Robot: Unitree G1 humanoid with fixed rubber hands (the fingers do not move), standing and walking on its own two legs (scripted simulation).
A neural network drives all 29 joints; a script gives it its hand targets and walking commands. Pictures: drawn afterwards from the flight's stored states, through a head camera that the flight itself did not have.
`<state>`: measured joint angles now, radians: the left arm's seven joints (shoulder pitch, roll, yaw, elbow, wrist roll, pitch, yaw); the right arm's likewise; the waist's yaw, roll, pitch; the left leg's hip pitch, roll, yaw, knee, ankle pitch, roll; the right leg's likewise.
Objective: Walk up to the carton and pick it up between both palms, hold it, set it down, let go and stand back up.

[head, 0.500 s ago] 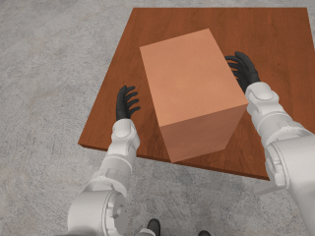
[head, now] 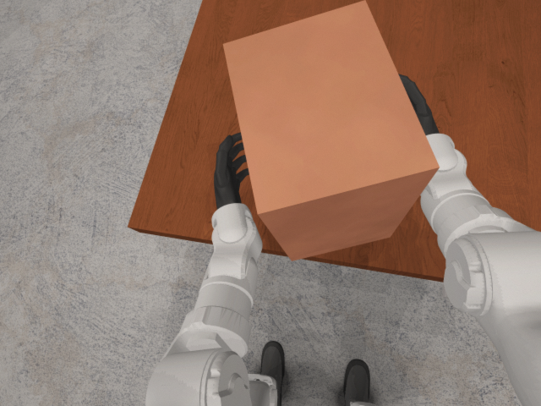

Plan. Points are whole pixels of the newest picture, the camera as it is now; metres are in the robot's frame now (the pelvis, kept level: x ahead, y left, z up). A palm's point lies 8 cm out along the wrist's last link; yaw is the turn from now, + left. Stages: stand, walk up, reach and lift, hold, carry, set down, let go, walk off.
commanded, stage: reach and lift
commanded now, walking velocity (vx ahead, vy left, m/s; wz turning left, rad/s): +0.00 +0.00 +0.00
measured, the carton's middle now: (321, 157) +0.47 +0.05 -0.04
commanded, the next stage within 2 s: none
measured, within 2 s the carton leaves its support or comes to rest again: leaves its support in 1.52 s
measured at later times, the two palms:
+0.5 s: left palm (229, 203) +0.38 +0.17 -0.03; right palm (412, 138) +0.50 -0.07 -0.02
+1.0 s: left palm (233, 207) +0.38 +0.17 -0.05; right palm (411, 142) +0.51 -0.08 -0.03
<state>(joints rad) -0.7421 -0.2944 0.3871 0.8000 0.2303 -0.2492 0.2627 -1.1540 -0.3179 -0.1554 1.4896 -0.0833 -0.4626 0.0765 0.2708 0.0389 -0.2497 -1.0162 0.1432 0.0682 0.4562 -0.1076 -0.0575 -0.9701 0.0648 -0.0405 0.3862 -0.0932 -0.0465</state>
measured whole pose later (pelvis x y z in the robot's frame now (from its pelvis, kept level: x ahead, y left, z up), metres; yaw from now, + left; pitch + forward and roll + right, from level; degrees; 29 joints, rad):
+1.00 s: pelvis +0.02 -0.01 +0.00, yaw +2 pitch +38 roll +0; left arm -0.71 -0.30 0.65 0.91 0.41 -0.46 0.23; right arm -1.09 -0.19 -0.43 1.52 -0.39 -0.66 0.00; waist 0.18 0.01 -0.22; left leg -0.94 0.11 0.10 0.37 -0.08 -0.03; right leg -0.94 0.04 -0.04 0.40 -0.13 -0.06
